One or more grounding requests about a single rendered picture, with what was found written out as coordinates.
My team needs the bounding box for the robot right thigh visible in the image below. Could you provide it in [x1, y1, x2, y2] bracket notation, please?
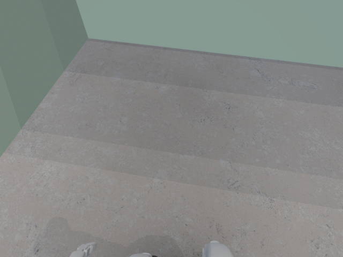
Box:
[202, 243, 234, 257]

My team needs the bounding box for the left robot hand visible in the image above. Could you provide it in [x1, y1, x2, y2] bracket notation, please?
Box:
[69, 242, 97, 257]

